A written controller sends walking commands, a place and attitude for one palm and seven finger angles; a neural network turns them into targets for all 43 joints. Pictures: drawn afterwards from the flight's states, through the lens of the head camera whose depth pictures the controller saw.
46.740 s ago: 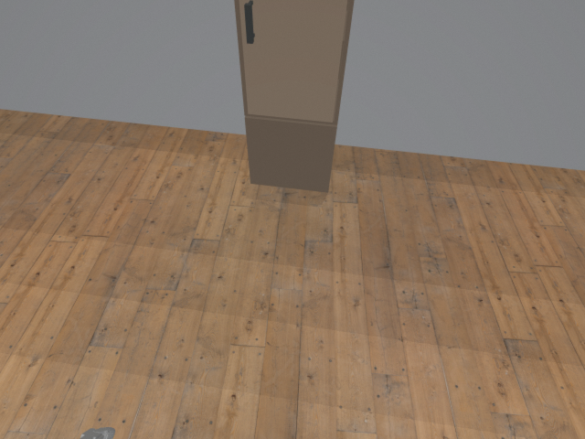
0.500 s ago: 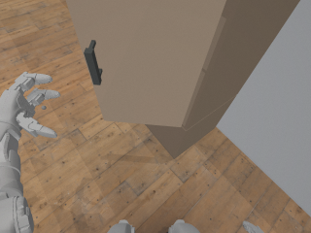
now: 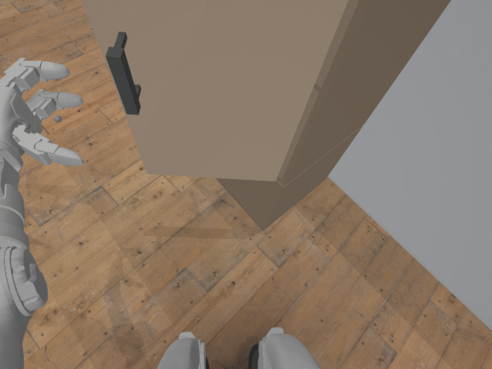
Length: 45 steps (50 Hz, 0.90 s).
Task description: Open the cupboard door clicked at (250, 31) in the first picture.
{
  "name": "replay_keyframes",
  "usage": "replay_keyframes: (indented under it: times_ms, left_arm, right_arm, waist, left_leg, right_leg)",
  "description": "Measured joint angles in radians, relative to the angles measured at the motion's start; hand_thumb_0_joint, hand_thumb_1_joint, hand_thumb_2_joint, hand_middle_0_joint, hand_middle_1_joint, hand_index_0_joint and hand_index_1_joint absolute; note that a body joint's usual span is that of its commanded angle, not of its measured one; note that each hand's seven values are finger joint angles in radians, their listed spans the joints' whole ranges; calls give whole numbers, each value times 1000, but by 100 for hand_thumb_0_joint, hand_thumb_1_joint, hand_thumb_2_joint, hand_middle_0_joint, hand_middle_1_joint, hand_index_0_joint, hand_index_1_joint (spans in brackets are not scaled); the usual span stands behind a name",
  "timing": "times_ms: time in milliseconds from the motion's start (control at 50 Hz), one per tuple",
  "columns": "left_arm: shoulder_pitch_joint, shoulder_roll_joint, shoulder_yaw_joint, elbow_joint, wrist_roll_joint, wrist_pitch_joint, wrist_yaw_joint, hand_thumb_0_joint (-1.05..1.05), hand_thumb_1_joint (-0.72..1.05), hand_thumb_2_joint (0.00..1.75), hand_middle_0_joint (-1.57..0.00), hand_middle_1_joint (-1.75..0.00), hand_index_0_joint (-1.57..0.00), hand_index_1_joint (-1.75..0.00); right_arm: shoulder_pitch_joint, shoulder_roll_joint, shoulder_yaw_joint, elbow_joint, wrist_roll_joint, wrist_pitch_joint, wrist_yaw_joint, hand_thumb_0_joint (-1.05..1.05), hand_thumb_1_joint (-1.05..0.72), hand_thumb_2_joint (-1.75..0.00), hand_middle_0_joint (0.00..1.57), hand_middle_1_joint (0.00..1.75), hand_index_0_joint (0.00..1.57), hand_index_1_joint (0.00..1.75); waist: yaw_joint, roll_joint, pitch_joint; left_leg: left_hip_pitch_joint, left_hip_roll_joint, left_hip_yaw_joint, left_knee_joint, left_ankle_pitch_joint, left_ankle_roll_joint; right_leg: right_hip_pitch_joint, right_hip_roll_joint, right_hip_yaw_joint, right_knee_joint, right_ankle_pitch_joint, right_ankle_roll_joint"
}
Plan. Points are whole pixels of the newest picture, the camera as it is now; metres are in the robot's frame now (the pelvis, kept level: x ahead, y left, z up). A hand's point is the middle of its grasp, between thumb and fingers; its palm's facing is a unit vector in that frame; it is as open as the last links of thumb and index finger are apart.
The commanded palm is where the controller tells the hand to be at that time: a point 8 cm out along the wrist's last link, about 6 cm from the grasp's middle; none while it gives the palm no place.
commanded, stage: move the hooked fingers beside the handle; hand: left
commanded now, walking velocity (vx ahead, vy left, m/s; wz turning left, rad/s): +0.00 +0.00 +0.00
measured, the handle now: (127, 75) +0.56 +0.18 +0.09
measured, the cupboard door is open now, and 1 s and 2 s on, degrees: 49 49 49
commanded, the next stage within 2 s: slide the fingers in behind the handle in 1.10 s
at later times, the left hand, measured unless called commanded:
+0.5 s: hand (61, 95) +0.52 +0.27 +0.08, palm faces -0.06 -1.00 +0.00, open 14.0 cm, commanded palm +0.50 +0.30 +0.08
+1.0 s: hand (66, 102) +0.51 +0.26 +0.08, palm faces -0.05 -1.00 +0.00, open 14.0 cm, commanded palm +0.50 +0.29 +0.08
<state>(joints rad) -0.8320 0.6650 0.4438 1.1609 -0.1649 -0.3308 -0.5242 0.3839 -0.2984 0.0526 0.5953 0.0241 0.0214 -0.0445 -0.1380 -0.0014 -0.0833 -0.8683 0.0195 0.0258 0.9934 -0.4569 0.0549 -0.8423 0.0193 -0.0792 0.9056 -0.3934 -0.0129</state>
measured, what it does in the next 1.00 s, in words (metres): stands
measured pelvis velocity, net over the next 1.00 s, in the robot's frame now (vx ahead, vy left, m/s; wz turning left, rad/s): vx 0.00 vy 0.01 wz -0.01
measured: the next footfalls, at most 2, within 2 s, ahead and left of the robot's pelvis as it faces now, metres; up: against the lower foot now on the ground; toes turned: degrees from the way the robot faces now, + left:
none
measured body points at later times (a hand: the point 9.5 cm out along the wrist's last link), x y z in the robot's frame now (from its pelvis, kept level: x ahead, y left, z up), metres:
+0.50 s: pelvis +0.01 +0.01 +0.00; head +0.16 +0.05 +0.42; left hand +0.52 +0.32 +0.09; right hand -0.02 -0.26 -0.09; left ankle +0.01 +0.08 -0.68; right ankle +0.02 -0.12 -0.68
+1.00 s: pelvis +0.00 +0.01 -0.01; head +0.14 +0.05 +0.42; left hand +0.50 +0.31 +0.08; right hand +0.02 -0.26 -0.10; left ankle +0.01 +0.08 -0.68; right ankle +0.02 -0.12 -0.68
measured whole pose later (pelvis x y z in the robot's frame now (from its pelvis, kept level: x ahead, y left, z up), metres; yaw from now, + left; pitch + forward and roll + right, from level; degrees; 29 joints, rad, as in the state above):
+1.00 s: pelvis +0.00 +0.01 -0.01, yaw -1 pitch +22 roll -5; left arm -0.95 0.70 0.43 1.22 -0.12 -0.33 -0.47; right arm 0.38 -0.29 0.07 0.57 0.01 0.09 -0.03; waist -0.17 0.01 -0.08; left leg -0.93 0.03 0.01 1.03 -0.48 0.06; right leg -0.89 0.03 -0.09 0.91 -0.40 0.00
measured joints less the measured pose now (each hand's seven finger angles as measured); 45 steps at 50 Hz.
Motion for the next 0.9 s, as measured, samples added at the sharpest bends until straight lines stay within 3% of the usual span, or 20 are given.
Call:
replay_keyframes:
  times_ms: [380, 540, 680, 900]
  left_arm:
    - [-135, 119, 59, 89, 57, 23, 11, -1, -50, 30, -30, -120, -29, -120]
    - [-63, 66, 53, 3, 29, 22, 2, -1, -50, 30, -30, -120, -29, -120]
    - [-37, 24, 38, -11, 34, 16, 36, -1, -50, 30, -30, -120, -29, -120]
    - [-82, 27, -4, 44, 34, 0, 41, -1, -50, 30, -30, -120, -29, -120]
  right_arm:
    - [58, 3, 14, -13, -18, 59, 14, 1, -90, -90, 20, 30, 21, 30]
    - [71, 11, 4, -17, -21, 82, 29, 1, -90, -90, 20, 30, 21, 30]
    - [46, 18, 4, -23, -20, 85, 33, 1, -90, -90, 20, 30, 21, 30]
    - [2, 11, 12, -30, -16, 76, 22, 1, -90, -90, 20, 30, 21, 30]
  waist:
    - [-66, 8, 4]
    - [-45, 12, -6]
    - [-35, 9, -12]
    - [-29, 7, -6]
  left_leg:
    - [-78, 18, 5, 32, -19, 9]
    - [-61, 18, 9, 15, -20, 13]
    - [-35, 14, 4, 10, -22, 14]
    - [-42, 7, -6, 25, -21, 12]
  right_leg:
    - [-71, 18, 7, 1, 4, 9]
    - [-52, 19, 12, -22, 8, 16]
    - [-23, 16, 7, -28, 4, 16]
    - [-26, 9, -3, -8, -2, 14]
